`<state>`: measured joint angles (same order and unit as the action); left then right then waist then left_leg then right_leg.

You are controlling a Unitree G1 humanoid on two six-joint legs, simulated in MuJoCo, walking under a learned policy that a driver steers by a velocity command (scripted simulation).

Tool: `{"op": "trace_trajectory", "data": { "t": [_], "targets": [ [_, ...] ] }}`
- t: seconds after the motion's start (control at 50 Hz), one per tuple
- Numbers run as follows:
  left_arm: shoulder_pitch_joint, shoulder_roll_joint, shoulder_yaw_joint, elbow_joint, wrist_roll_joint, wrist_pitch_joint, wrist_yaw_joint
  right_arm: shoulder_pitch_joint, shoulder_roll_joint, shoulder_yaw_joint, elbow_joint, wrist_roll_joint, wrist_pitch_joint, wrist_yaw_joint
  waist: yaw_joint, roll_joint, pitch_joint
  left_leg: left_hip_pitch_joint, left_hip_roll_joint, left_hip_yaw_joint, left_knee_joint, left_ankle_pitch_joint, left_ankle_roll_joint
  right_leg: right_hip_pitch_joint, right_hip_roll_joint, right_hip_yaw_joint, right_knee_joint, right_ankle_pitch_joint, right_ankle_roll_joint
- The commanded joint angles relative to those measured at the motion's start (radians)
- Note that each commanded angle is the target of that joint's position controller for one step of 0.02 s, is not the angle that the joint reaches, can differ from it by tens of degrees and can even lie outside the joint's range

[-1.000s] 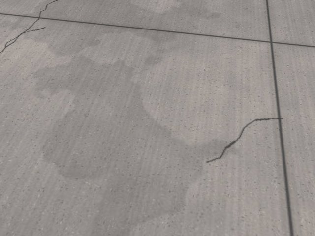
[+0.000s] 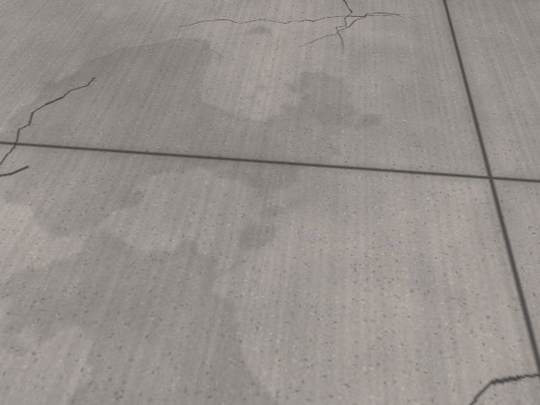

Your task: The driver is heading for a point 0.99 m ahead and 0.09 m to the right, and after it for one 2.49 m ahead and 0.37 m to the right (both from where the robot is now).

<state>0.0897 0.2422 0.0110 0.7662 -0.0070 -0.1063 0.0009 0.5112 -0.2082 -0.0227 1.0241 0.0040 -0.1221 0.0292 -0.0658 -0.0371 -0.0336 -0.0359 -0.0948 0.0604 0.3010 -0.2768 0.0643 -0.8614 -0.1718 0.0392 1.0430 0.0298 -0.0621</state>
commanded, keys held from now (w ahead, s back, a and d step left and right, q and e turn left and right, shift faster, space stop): w+shift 0.52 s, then shift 0.18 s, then e+shift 0.24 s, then w+e+shift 0.02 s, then e+shift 0.04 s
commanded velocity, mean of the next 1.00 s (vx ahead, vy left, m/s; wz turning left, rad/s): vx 0.72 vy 0.00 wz -0.13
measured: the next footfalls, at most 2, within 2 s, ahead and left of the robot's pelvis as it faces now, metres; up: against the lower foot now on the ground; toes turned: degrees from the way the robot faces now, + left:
right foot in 0.20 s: +0.44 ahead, -0.13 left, +0.00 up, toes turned -2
left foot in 0.70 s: +0.91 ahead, +0.08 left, +0.00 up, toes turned +1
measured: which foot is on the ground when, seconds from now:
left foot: down 0.00-0.22, up 0.24-0.68, down 0.70-1.00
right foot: up 0.00-0.18, down 0.20-0.70, up 0.72-1.00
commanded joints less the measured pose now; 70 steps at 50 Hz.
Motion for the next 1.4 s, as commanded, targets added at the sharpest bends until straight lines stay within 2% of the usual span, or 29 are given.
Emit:
{"op": "trace_trajectory", "data": {
  "t": [0.02, 0.1, 0.14, 0.2, 0.22, 0.24, 0.26, 0.28, 0.3, 0.32, 0.4, 0.48, 0.6, 0.66, 0.7, 0.72, 0.74, 0.76, 0.8, 0.86, 1.0, 1.16, 1.22, 1.24, 1.28, 1.3, 1.34, 1.36, 1.4],
  "targets": [
    [-0.093, 0.029, -0.002, -0.067, -0.004, -0.02, -0.014, -0.064, -0.133, -0.012, -0.089, 0.015, -0.032, -0.023, 0.03, 0.026, 0.17, -0.259, 0.224, -0.124, -0.257, 0.164, 0.14, 0.172, 0.025, -0.053, -0.259, 0.232, 0.015],
    [-0.24, 0.035, -0.002, -0.127, -0.025, -0.035, -0.053, 0.024, -0.168, -0.015, -0.067, 0.019, -0.002, -0.037, -0.011, 0.038, 0.222, 0.024, 0.29, -0.094, -0.255, 0.274, 0.124, 0.148, 0.079, -0.07, -0.514, 0.206, 0.002],
    [-0.222, 0.067, 0.013, -0.145, -0.027, -0.039, -0.067, 0.018, -0.194, -0.021, -0.07, 0.003, 0.019, -0.039, 0.027, 0.086, 0.179, 0.167, 0.324, -0.082, -0.148, 0.634, 0.107, 0.19, 0.136, -0.104, -0.547, 0.087, -0.026],
    [0.217, 0.193, 0.072, -0.056, -0.046, -0.016, -0.042, -0.057, -0.226, -0.028, -0.084, -0.047, 0.056, -0.037, 0.279, 0.209, -0.104, 0.148, 0.307, -0.036, 0.405, 1.188, 0.064, 0.682, 0.209, -0.133, -0.471, -0.087, -0.102],
    [0.447, 0.283, 0.09, 0.004, -0.029, 0.001, -0.023, -0.06, -0.16, -0.005, -0.127, -0.058, 0.048, -0.038, 0.321, 0.063, -0.287, -0.171, 0.245, -0.043, 0.792, 0.837, 0.056, 1.088, -0.003, 0.148, -0.393, -0.267, -0.137],
    [0.487, 0.297, 0.098, 0.026, -0.012, -0.01, -0.039, 0.116, 0.031, 0.041, -0.116, 0.001, 0.006, -0.009, 0.185, -0.367, -0.483, -0.57, 0.012, -0.16, 1.186, -0.09, 0.001, 1.427, -0.215, 0.762, -0.647, -0.768, -0.331],
    [0.473, 0.178, 0.075, 0.049, 0.002, -0.013, -0.036, 0.017, -0.11, 0.013, -0.125, 0.048, -0.029, -0.008, 0.229, -0.256, -0.399, -0.688, 0.072, -0.258, 1.227, -0.115, 0.062, 1.389, -0.174, 0.858, -0.799, -0.856, -0.256],
    [0.408, 0.124, 0.062, 0.047, 0.012, -0.016, -0.033, -0.154, -0.16, 0.0, -0.184, 0.079, -0.041, -0.01, 0.222, -0.166, -0.21, -0.75, 0.116, -0.219, 1.23, -0.093, 0.079, 1.242, -0.15, 0.653, -0.782, -0.691, -0.212],
    [0.331, 0.11, 0.055, 0.049, 0.022, -0.025, -0.044, -0.244, -0.134, 0.009, -0.221, 0.061, -0.045, -0.015, 0.177, 0.037, -0.103, -0.722, 0.156, -0.202, 1.161, -0.047, 0.081, 1.044, -0.114, 0.53, -0.806, -0.501, -0.193],
    [0.266, 0.082, 0.048, 0.047, 0.03, -0.036, -0.051, -0.268, -0.117, 0.004, -0.23, 0.038, -0.039, -0.017, 0.122, 0.083, -0.054, -0.674, 0.197, -0.201, 1.081, 0.004, 0.078, 0.895, -0.075, 0.43, -0.815, -0.407, -0.189],
    [0.209, 0.052, 0.033, 0.078, 0.001, -0.036, -0.053, -0.219, -0.063, 0.01, -0.228, 0.023, 0.021, -0.015, 0.011, 0.014, 0.078, -0.641, 0.277, -0.172, 0.948, 0.044, 0.031, 0.626, -0.016, 0.242, -0.914, -0.343, -0.189],
    [0.29, 0.092, 0.037, 0.101, 0.004, -0.04, -0.026, -0.423, -0.094, 0.01, -0.297, -0.003, 0.017, -0.022, 0.069, 0.028, 0.168, -0.746, 0.278, -0.111, 0.667, 0.323, -0.024, 0.603, 0.027, 0.099, -0.963, -0.143, -0.17],
    [0.461, 0.135, 0.034, 0.165, -0.01, -0.011, 0.005, -0.644, -0.075, 0.014, -0.379, 0.003, -0.028, 0.03, 0.15, 0.01, 0.202, -0.535, 0.137, -0.006, 0.196, 0.623, -0.01, 0.749, 0.034, -0.02, -0.928, 0.155, -0.098],
    [0.437, 0.177, 0.047, 0.168, 0.01, 0.021, 0.016, -0.493, -0.161, -0.026, -0.353, 0.002, -0.027, 0.034, 0.048, -0.083, 0.064, -0.404, 0.044, 0.001, 0.181, 0.478, 0.027, 0.973, 0.0, 0.001, -0.712, 0.551, -0.049],
    [0.339, 0.185, 0.048, 0.137, 0.03, 0.042, 0.017, -0.15, -0.231, -0.052, -0.252, -0.008, -0.015, 0.017, -0.137, -0.082, -0.13, -0.029, 0.123, -0.059, 0.189, 0.671, 0.072, 0.873, 0.06, -0.042, -0.252, 0.548, 0.029],
    [0.504, 0.006, 0.008, 0.129, 0.055, 0.036, 0.005, -0.09, -0.312, -0.051, -0.231, -0.059, -0.012, 0.009, -0.022, 0.256, -0.318, 0.383, 0.413, -0.337, 0.37, 1.196, 0.186, 0.524, 0.216, -0.028, 0.208, -0.338, 0.075],
    [0.722, -0.037, -0.019, 0.197, -0.014, 0.022, -0.01, -0.057, -0.255, -0.042, -0.233, -0.067, -0.017, 0.028, -0.002, 0.368, -0.605, 0.634, 0.595, -0.748, 0.266, 1.072, 0.363, 0.318, 0.31, 0.184, 0.514, -0.712, 0.081],
    [0.615, 0.091, 0.015, 0.195, -0.03, 0.024, -0.007, -0.138, -0.209, -0.042, -0.269, -0.045, -0.002, 0.026, -0.03, 0.185, -0.579, 0.489, 0.533, -0.639, 0.203, 0.883, 0.309, 0.322, 0.222, 0.204, 0.523, -0.643, 0.079],
    [0.321, 0.153, 0.045, 0.088, -0.029, 0.045, 0.021, -0.326, -0.137, -0.017, -0.28, -0.018, 0.008, 0.003, 0.019, 0.018, -0.22, 0.076, 0.447, -0.363, 0.113, 0.826, 0.219, 0.274, 0.13, 0.082, 0.371, -0.529, 0.104],
    [0.378, 0.09, 0.06, 0.074, -0.026, 0.107, 0.034, -0.402, -0.144, -0.023, -0.268, -0.049, 0.011, -0.009, 0.115, 0.112, -0.102, -0.257, 0.397, -0.164, -0.004, 0.733, 0.203, 0.425, 0.073, 0.044, 0.285, -0.478, 0.12],
    [0.24, 0.115, 0.091, -0.032, -0.01, 0.15, 0.033, -0.467, -0.208, -0.054, -0.265, -0.026, 0.047, -0.06, 0.11, 0.125, -0.051, -0.263, 0.425, -0.022, -0.151, 0.153, 0.202, 0.312, 0.012, -0.005, 0.043, -0.239, 0.106],
    [0.096, 0.123, 0.109, -0.125, -0.019, 0.169, -0.016, -0.47, -0.249, -0.077, -0.261, -0.001, 0.115, -0.05, 0.062, 0.132, -0.016, -0.043, 0.47, 0.11, -0.049, 0.237, 0.139, 0.354, 0.063, -0.131, -0.271, -0.299, 0.058],
    [0.141, 0.124, 0.121, -0.14, -0.019, 0.175, -0.024, -0.496, -0.25, -0.087, -0.257, 0.025, 0.134, -0.039, 0.107, 0.128, -0.034, -0.01, 0.476, 0.153, 0.09, 0.289, 0.061, 0.464, 0.1, -0.171, -0.461, -0.269, 0.003],
    [0.188, 0.157, 0.137, -0.13, -0.009, 0.171, -0.013, -0.456, -0.221, -0.085, -0.235, 0.033, 0.139, -0.033, 0.122, 0.069, -0.029, -0.05, 0.417, 0.188, 0.217, 0.248, 0.001, 0.547, 0.119, -0.129, -0.57, -0.14, -0.037],
    [0.247, 0.374, 0.18, -0.143, 0.025, 0.144, 0.018, -0.502, -0.149, -0.066, -0.313, -0.031, 0.132, -0.032, 0.072, -0.34, -0.022, -0.634, 0.128, 0.162, 0.781, -0.388, -0.16, 0.862, -0.178, 0.467, -0.657, 0.482, -0.289],
    [0.254, 0.308, 0.161, -0.156, 0.042, 0.111, 0.004, -0.549, -0.18, -0.073, -0.304, -0.027, 0.125, -0.031, 0.128, -0.164, -0.147, -0.679, 0.125, -0.023, 0.941, -0.396, -0.146, 0.886, -0.212, 0.439, -0.664, 0.451, -0.324],
    [0.166, 0.223, 0.129, -0.156, 0.019, 0.082, 0.009, -0.53, -0.169, -0.074, -0.261, 0.014, 0.126, -0.039, 0.086, -0.026, -0.142, -0.686, 0.171, -0.07, 0.919, -0.222, -0.101, 0.867, -0.133, 0.232, -0.65, 0.339, -0.207],
    [0.111, 0.153, 0.103, -0.156, 0.004, 0.084, 0.015, -0.505, -0.169, -0.073, -0.236, 0.005, 0.13, -0.043, 0.066, -0.036, -0.135, -0.65, 0.191, -0.083, 0.87, -0.165, -0.1, 0.834, -0.112, 0.174, -0.656, 0.297, -0.167],
    [0.073, 0.061, 0.061, -0.133, 0.026, 0.077, 0.024, -0.429, -0.138, -0.068, -0.172, 0.007, 0.139, -0.035, 0.03, -0.07, -0.147, -0.483, 0.191, -0.088, 0.807, -0.064, -0.113, 0.746, -0.069, 0.058, -0.678, 0.31, -0.144]
  ]
}}
Keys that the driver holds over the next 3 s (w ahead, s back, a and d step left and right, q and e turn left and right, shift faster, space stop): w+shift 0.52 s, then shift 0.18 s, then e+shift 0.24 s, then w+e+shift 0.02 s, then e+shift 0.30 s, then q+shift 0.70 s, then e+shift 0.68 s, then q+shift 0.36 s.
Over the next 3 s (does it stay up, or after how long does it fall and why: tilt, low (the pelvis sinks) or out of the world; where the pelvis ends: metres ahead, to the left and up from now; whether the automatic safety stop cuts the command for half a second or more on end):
stays up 0.98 -0.08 0.00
